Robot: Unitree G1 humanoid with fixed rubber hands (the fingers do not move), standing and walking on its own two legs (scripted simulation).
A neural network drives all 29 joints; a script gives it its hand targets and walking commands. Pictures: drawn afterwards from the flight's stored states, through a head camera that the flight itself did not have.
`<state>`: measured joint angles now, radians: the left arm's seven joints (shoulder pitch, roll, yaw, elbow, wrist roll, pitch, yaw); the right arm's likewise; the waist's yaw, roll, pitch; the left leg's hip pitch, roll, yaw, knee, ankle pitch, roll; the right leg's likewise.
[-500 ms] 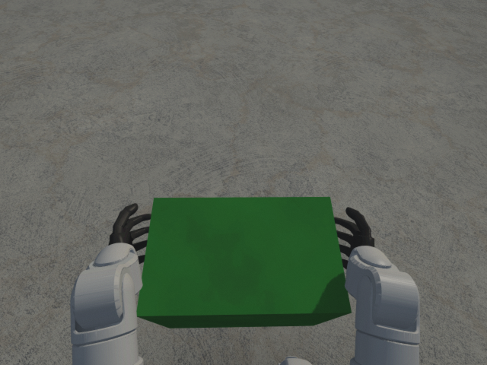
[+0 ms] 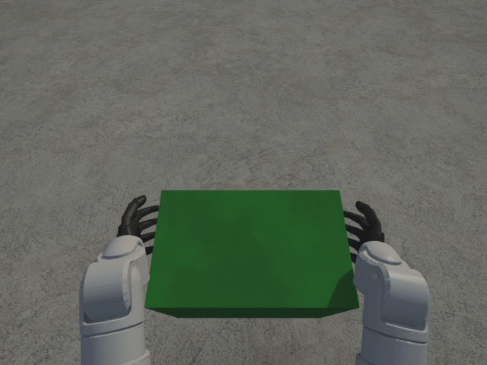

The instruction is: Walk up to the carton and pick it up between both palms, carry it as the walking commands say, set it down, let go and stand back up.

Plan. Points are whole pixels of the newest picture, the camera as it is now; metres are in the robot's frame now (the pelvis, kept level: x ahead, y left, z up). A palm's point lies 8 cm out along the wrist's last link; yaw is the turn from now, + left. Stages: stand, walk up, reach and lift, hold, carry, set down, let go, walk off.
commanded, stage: carry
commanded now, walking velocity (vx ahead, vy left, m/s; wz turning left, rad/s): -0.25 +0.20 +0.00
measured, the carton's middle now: (249, 261) +0.30 -0.01 +0.00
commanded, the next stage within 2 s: none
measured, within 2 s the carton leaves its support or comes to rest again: neither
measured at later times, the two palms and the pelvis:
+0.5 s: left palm out of the picture +0.12 +0.27 +0.08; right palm out of the picture +0.10 -0.08 +0.06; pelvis -0.15 +0.11 +0.00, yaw -1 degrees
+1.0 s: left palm out of the picture -0.05 +0.42 +0.07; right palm out of the picture -0.04 +0.07 +0.07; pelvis -0.31 +0.23 -0.01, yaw -1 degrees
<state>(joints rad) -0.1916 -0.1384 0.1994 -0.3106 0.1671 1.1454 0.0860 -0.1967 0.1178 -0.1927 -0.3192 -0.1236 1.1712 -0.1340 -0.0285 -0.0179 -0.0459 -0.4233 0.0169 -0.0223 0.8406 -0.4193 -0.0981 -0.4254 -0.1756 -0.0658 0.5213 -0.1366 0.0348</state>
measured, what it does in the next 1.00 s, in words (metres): walks backwards: left foot, then right foot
